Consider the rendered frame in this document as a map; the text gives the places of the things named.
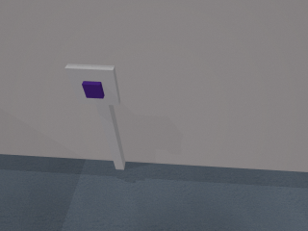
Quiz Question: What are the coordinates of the panel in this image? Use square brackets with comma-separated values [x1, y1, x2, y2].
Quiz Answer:
[64, 64, 126, 170]

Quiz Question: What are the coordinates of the button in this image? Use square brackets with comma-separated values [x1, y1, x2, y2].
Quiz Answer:
[82, 81, 105, 99]

